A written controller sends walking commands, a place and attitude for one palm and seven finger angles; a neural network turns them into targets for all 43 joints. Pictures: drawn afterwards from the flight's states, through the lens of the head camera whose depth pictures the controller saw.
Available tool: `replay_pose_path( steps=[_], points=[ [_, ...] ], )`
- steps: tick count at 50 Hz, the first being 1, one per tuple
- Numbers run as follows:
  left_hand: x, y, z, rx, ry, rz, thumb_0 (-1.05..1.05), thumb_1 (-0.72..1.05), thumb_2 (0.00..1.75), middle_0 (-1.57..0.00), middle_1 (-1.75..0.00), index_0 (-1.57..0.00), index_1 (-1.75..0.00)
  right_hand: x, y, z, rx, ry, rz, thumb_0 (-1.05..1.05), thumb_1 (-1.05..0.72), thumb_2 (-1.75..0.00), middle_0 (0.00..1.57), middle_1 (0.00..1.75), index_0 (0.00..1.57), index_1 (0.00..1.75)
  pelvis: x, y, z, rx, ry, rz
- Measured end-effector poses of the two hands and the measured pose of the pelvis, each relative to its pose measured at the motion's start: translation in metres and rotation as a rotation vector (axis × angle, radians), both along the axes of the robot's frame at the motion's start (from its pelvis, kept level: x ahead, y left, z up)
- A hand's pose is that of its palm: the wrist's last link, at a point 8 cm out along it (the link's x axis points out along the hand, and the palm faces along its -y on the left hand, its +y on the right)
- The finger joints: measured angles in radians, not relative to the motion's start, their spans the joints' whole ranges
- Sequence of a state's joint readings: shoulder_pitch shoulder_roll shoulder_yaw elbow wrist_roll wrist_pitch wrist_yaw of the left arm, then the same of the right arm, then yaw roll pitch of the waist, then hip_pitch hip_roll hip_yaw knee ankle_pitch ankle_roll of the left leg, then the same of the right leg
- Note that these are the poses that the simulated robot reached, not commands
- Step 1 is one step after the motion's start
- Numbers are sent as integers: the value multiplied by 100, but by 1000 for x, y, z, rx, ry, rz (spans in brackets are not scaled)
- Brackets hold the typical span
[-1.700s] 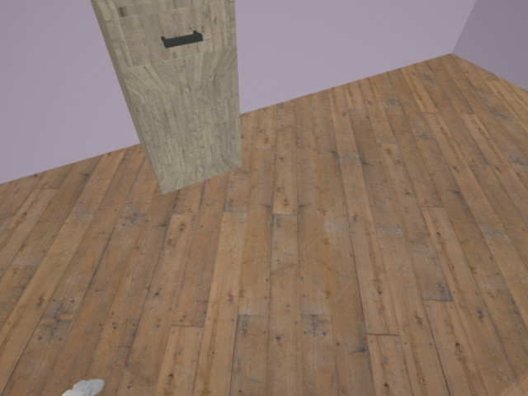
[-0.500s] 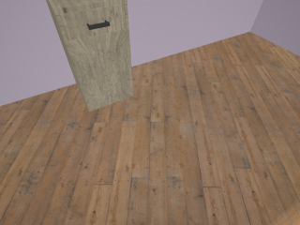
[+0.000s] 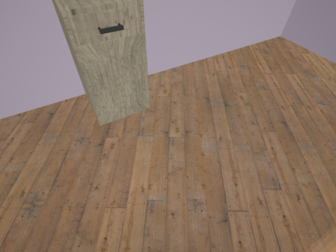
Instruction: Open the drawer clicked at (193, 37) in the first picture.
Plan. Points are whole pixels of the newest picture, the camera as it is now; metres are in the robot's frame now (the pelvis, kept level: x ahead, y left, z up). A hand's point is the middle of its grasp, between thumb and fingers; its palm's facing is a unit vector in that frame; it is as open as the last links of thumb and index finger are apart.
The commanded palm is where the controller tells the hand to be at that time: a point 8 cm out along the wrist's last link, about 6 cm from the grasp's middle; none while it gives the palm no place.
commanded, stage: walk to a spot facing it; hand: left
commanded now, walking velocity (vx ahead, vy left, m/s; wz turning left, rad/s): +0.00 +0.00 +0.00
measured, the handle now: (110, 28) +1.23 +0.41 -0.03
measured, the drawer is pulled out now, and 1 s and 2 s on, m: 0.00 0.00 0.00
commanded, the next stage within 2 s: turn to face it in 1.76 s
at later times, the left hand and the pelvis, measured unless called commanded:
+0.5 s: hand out of the picture +0.05 +0.15 -0.18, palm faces -0.07 -0.98 -0.19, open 7.3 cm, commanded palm none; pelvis +0.08 -0.03 -0.01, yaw -9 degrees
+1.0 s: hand (123, 171) +0.40 +0.18 -0.18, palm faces -0.30 -0.93 -0.20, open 7.4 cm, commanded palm none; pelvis +0.28 +0.01 -0.01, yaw -22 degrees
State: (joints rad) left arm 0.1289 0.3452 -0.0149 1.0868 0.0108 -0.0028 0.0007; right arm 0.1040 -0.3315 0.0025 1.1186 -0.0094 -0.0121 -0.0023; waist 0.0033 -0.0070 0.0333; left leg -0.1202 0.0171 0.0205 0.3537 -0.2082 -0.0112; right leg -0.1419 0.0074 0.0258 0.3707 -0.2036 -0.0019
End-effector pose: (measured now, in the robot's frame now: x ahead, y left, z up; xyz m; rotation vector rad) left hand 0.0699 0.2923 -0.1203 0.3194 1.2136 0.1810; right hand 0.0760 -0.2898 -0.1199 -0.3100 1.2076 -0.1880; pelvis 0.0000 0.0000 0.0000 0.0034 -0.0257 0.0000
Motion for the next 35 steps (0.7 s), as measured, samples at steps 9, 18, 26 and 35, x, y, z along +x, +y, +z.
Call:
replay_pose_path(
  steps=[9,18,26,35],
  points=[
    [-5,-10,-9,-25,33,3,1,91,90,-20,-30,-20,-30,-6,10,-8,24,3,-26,0,-91,-90,20,30,20,30,7,1,-4,0,2,-36],
    [-10,-57,-33,-101,152,-23,1,91,90,-20,-30,-20,-30,-49,18,-44,113,95,-175,0,-91,-90,20,30,20,30,42,-18,-23,1,5,-124],
    [-20,-94,-25,-151,248,16,1,91,90,-20,-30,-20,-30,-7,22,-32,142,117,-212,1,-91,-90,20,30,20,30,86,-25,-9,-6,19,-166],
    [25,-81,-29,-172,376,3,1,91,90,-21,-30,-20,-30,130,43,-17,154,-95,-210,1,-91,-90,19,30,20,30,157,-7,-10,-17,37,-229]
  ],
)
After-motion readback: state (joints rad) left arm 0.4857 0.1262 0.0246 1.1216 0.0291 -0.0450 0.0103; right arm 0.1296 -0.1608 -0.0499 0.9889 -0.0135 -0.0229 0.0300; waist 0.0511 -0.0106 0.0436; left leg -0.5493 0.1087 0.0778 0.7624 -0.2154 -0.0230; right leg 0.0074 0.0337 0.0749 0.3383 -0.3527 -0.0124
